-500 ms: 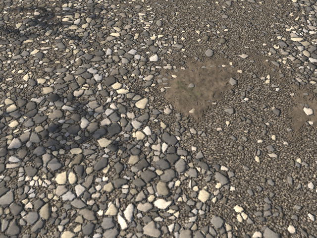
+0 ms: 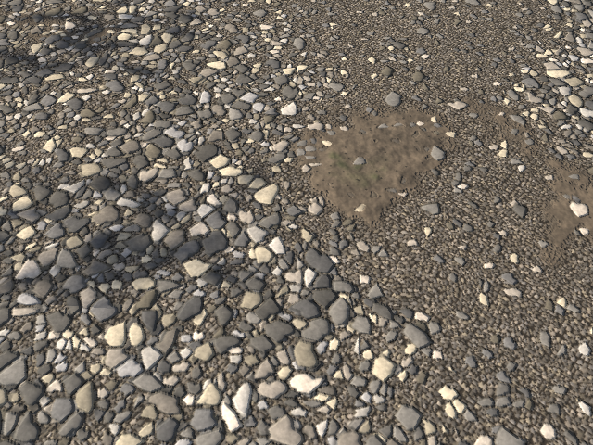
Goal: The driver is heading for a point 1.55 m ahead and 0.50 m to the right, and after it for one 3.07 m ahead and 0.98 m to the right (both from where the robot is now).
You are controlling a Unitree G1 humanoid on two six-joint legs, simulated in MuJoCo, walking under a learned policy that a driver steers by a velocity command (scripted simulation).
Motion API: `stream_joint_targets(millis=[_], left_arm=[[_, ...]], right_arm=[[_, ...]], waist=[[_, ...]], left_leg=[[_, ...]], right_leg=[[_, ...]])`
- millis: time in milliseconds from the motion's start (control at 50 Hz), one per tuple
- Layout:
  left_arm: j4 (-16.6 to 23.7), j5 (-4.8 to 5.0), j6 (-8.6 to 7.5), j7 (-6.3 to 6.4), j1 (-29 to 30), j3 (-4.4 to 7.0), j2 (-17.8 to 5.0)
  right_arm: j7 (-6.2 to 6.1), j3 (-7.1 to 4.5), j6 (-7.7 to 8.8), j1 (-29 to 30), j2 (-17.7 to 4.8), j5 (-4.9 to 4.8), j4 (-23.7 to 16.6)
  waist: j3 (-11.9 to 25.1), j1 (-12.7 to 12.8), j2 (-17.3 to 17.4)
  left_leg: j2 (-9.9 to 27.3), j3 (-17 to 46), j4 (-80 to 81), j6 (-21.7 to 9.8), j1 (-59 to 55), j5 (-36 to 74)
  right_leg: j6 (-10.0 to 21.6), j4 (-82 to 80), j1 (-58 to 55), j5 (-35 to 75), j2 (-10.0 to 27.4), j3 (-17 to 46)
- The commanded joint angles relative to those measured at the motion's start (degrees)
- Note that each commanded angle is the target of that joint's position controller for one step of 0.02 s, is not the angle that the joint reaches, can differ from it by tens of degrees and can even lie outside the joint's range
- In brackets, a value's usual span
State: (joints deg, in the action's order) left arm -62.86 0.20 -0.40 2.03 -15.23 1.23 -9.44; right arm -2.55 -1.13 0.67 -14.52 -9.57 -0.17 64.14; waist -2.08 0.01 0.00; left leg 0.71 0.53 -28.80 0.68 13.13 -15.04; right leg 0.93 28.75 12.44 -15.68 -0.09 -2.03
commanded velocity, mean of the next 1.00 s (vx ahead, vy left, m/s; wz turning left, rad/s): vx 0.18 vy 0.00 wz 0.00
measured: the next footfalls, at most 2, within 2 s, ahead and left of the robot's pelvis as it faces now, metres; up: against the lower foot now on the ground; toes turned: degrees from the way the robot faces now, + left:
right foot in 0.64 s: +0.35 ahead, -0.10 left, +0.00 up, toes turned -10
left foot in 0.96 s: +0.30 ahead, +0.16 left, +0.00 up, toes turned +1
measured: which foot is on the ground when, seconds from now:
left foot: down 0.00-0.66, up 0.68-0.94, down 0.96-1.00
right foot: down 0.00-0.26, up 0.28-0.62, down 0.64-1.00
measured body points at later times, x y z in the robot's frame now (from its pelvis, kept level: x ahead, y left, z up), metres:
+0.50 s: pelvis +0.13 +0.04 +0.01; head +0.15 +0.06 +0.46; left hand +0.28 +0.29 -0.12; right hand +0.04 -0.18 -0.13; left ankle +0.03 +0.13 -0.74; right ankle +0.24 -0.11 -0.68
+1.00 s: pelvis +0.26 +0.02 +0.00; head +0.26 +0.03 +0.45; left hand +0.34 +0.26 -0.15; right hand +0.31 -0.23 -0.15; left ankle +0.26 +0.15 -0.74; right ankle +0.33 -0.07 -0.74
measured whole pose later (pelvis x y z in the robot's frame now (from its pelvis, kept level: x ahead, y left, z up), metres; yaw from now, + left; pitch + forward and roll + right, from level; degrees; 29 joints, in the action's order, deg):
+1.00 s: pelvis +0.26 +0.02 +0.00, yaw +1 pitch +0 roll -2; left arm -58.2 0.1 -1.0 1.2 -9.1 1.5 -11.8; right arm -3.0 -2.1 -0.6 -12.8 -11.1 0.9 58.9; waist -0.2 0.2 0.0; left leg 3.1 1.0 -33.1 0.9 16.8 -16.6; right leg 3.1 26.6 19.4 -8.4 -2.8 -4.5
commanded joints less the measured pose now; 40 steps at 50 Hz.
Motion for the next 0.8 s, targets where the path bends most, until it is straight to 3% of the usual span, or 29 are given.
stream_joint_targets(millis=[20, 60, 100, 120, 140, 160, 180, 220, 240, 260, 280, 300, 320, 360, 380, 400, 440, 480, 540, 580, 620, 640, 660, 680, 700, 720, 740, 760, 800], left_arm=[[0.2, 0.44, -0.03, 0.3, -4.9, 1.08, -5.5], [0.8, 1.16, -0.28, 0.48, -5.6, 1.87, -7.7], [0.4, 1.66, -1.58, 0.14, -9.6, 2.87, -10.4], [0.5, 1.61, -2.13, 0.03, -10.1, 3.36, -11.5], [1.2, 1.13, -2.64, -0.06, -8.8, 3.34, -11.1], [2.1, 0.99, -3.11, -0.27, -6.9, 3.29, -10.9], [3.2, 1.52, -3.33, -0.49, -4.4, 3.25, -10.7], [5.0, 2.57, -2.99, -0.83, 0.4, 3.31, -10.7], [5.6, 2.63, -3.02, -0.84, 1.0, 3.18, -10.1], [6.9, 1.96, -3.51, -1.2, 2.9, 2.31, -7.1], [9.2, 1.83, -4.68, -1.2, 3.3, 1.58, -4.0], [9.7, 2.63, -5.44, -1.26, 4.7, 1.94, -5.7], [9.8, 3.13, -5.99, -1.73, 4.6, 1.91, -6.3], [9.0, 1.82, -6.48, -1.9, 4.2, 2.63, -7.9], [8.8, 1.36, -6.35, -2.03, 4.5, 3.17, -8.8], [8.6, 1.23, -6.01, -2.25, 4.1, 3.19, -8.0], [9.6, 0.9, -5.16, -2.48, 6.9, 2.47, -5.1], [11.9, 0.96, -4.68, -2.54, 13.0, 1.42, -3.0], [13.3, 1.25, -3.91, -2.9, 16.8, 1.13, -4.2], [13.3, 1.03, -3.77, -3.01, 15.8, 1.45, -6.2], [11.1, 0.16, -4.14, -2.97, 9.1, 2.66, -9.2], [9.5, -0.26, -4.4, -2.83, 4.4, 3.49, -11.1], [7.9, -1.08, -4.33, -2.39, -1.7, 4.2, -14.4], [7.5, -2.14, -3.73, -2.19, -4.0, 3.8, -15.4], [7.1, -1.09, -3.52, -2.74, -4.0, 2.54, -11.1], [8.4, 0.0, -3.56, -2.88, 2.8, 2.14, -10.2], [9.7, 0.15, -3.6, -2.69, 8.5, 1.56, -8.7], [10.0, -0.25, -3.72, -2.64, 11.2, 0.94, -7.4], [9.4, -1.33, -3.3, -2.31, 13.0, 1.1, -8.1]], right_arm=[[-0.2, -0.78, 0.11, -4.8, -4.6, -0.37, -0.1], [-0.27, -1.11, 0.66, -3.3, -5.3, -0.74, -1.4], [0.39, -0.66, 2.49, -0.7, -2.7, -1.11, -3.3], [0.88, -0.68, 3.3, 0.4, -2.5, -1.25, -4.0], [1.31, -0.98, 3.9, 1.1, -3.1, -1.44, -4.5], [1.63, -1.1, 4.34, 0.6, -3.1, -1.71, -4.8], [1.83, -1.14, 4.73, -0.5, -3.0, -1.97, -4.7], [1.83, -1.85, 5.13, -7.5, -3.1, -1.6, -1.3], [1.86, -2.62, 4.88, -12.5, -4.6, -1.04, 0.9], [1.69, -3.75, 4.83, -20.8, -8.0, -0.87, 2.4], [2.31, -4.9, 5.29, -26.5, -14.5, -0.98, 2.3], [2.35, -3.58, 6.2, -22.8, -11.1, -0.02, 1.6], [2.44, -2.57, 6.87, -17.7, -8.0, -0.08, -0.2], [3.22, -1.68, 6.85, -11.4, -7.1, -0.26, -2.5], [3.25, -0.97, 6.36, -10.8, -5.4, 0.01, -2.8], [3.01, -0.63, 5.8, -11.7, -4.8, 0.31, -2.7], [2.12, -0.58, 4.96, -13.1, -6.4, 0.82, -2.6], [1.24, -0.45, 4.37, -12.3, -7.8, 1.01, -3.3], [0.83, -0.86, 4.09, -14.5, -10.1, 0.39, -2.5], [0.79, -1.12, 4.01, -12.7, -10.1, -0.21, -2.7], [0.68, -1.37, 3.78, -9.6, -10.0, -0.53, -3.3], [0.93, -1.37, 3.69, -10.0, -9.7, -0.39, -3.3], [1.15, -1.09, 4.01, -11.5, -9.0, 0.81, -4.0], [1.58, 0.77, 3.91, -21.4, -2.2, 0.94, -2.2], [1.89, 0.25, 3.86, -21.7, -3.4, -0.12, -0.9], [1.83, -0.59, 3.46, -16.0, -6.2, -1.21, -2.8], [1.19, -0.94, 2.82, -10.5, -6.8, -1.12, -4.3], [0.4, -1.51, 1.92, -8.2, -7.1, -0.54, -4.7], [-0.63, -1.56, 0.43, -9.3, -5.3, 0.03, -4.7]], waist=[[-0.2, 0.1, -0.9], [-4.6, 0.9, -3.1], [-6.3, 2.3, -8.9], [-7.0, 2.4, -10.4], [-7.4, 1.8, -9.3], [-7.3, 0.6, -8.9], [-7.0, -0.9, -8.5], [-5.1, -4.8, -5.9], [-3.4, -6.0, -3.0], [-0.2, -8.7, 7.8], [1.3, -9.4, 19.8], [-1.6, -7.0, 12.6], [-4.2, -4.6, 7.2], [-4.4, -1.9, 3.3], [-4.4, -1.3, 3.4], [-3.7, -1.0, 4.5], [-3.2, -1.0, 4.8], [-3.5, -1.7, 4.5], [-1.6, -2.5, 7.2], [-0.5, -0.7, 8.0], [3.0, 3.5, 7.5], [5.8, 5.5, 5.5], [12.2, 6.1, 0.7], [22.8, 2.2, -12.8], [27.1, 2.8, -10.8], [17.9, 1.7, -7.6], [11.5, 0.7, -3.5], [7.7, -0.3, -1.4], [5.2, -2.8, -4.2]], left_leg=[[-1.5, -1.8, 2.6, -2.4, 1.4, -7.8], [-2.1, -2.4, -1.1, -4.0, 8.2, -20.7], [-2.1, -4.5, -10.5, -4.2, 14.6, -14.0], [-0.6, -3.6, -15.6, -4.9, 15.3, -10.2], [0.8, -2.2, -18.8, -5.8, 16.1, -10.8], [1.8, -1.3, -18.7, -6.8, 16.1, -13.1], [2.2, -1.3, -13.6, -7.6, 13.2, -13.6], [-1.8, -6.0, 1.2, -7.4, -4.3, -4.2], [-1.6, -4.1, 2.4, -6.5, -11.3, -1.0], [8.2, 10.6, 9.7, -9.0, -19.4, -6.7], [20.6, 35.1, 19.3, -16.9, -25.1, -13.0], [23.6, 40.6, 20.0, -19.2, -21.5, -18.7], [21.6, 34.8, 19.4, -17.1, -20.1, -18.3], [16.6, 22.1, 20.3, -12.7, -16.8, -5.4], [14.3, 16.2, 20.0, -10.9, -14.8, 7.0], [12.5, 11.4, 19.0, -9.9, -13.6, 18.5], [10.4, 5.0, 17.5, -9.4, -11.2, 34.3], [8.0, 0.6, 16.8, -8.5, -6.4, 39.4], [8.7, 0.1, 14.9, -8.5, -6.0, 41.5], [10.2, 1.0, 12.0, -8.1, -8.6, 44.0], [9.8, 1.1, 4.8, -6.6, -11.7, 48.7], [7.3, 0.2, -2.0, -5.0, -11.3, 47.1], [4.0, -1.1, -13.2, -2.8, -2.8, 30.8], [-2.8, -1.7, -34.1, 0.4, 10.7, -13.6], [-3.4, 6.2, -42.8, 1.4, 10.7, -24.6], [-0.8, 5.6, -44.6, 1.7, 14.2, -22.6], [1.2, 3.8, -42.6, 1.9, 15.4, -19.0], [2.5, 3.5, -38.9, 2.2, 13.6, -16.4], [3.5, 2.4, -27.9, 2.0, 6.0, -14.3]], right_leg=[[2.5, -6.3, 1.3, -10.8, 1.1, 2.0], [5.7, -9.4, 4.3, -28.5, 4.6, 7.4], [10.7, -16.4, 1.1, -35.0, 13.9, 20.9], [13.2, -19.4, 1.8, -34.4, 18.5, 27.4], [14.1, -20.4, 2.7, -31.8, 20.2, 29.4], [13.6, -20.2, 2.8, -28.9, 20.2, 28.5], [11.9, -19.2, 3.7, -25.4, 18.8, 25.1], [7.6, -13.1, 11.3, -17.6, 11.0, 12.9], [6.1, -6.1, 14.9, -12.7, 7.7, 8.6], [3.1, 12.6, 22.0, -5.6, 2.6, 1.4], [1.9, 28.5, 34.3, -13.7, -3.0, -0.9], [3.1, 39.6, 39.8, -14.7, 0.5, 5.1], [4.5, 43.2, 43.2, -8.3, 3.4, 7.0], [4.8, 38.9, 40.8, 1.8, 6.6, 5.9], [4.2, 35.8, 37.3, 3.7, 7.0, 4.8], [3.3, 33.4, 34.2, 4.7, 6.5, 3.2], [1.5, 27.0, 30.6, 7.1, 4.8, 0.4], [0.7, 15.6, 24.0, 11.6, 2.7, -1.8], [0.9, 7.9, 16.4, 15.8, 0.2, -2.8], [2.6, 5.1, 13.7, 16.3, 0.1, -0.9], [4.9, 0.2, 6.4, 18.4, -1.6, -1.0], [6.1, -3.6, -0.7, 26.3, -1.6, -1.1], [8.4, 0.8, -15.3, 49.2, 6.4, 6.3], [20.1, 2.3, -31.6, 65.7, 22.6, 22.9], [22.4, -3.2, -27.5, 54.5, 23.3, 30.1], [19.7, -6.7, -18.0, 40.4, 20.7, 25.0], [16.6, -9.5, -9.8, 30.3, 18.0, 20.8], [14.7, -11.9, -2.0, 25.3, 16.0, 17.3], [12.2, -14.2, 7.7, 17.5, 11.9, 12.1]])
Keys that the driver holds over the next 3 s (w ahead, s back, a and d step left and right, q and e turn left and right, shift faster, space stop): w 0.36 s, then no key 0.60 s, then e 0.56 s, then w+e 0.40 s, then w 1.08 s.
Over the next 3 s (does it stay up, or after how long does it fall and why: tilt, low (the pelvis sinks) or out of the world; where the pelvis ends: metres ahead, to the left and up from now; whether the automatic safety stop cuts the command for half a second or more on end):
stays up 0.87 -0.33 0.00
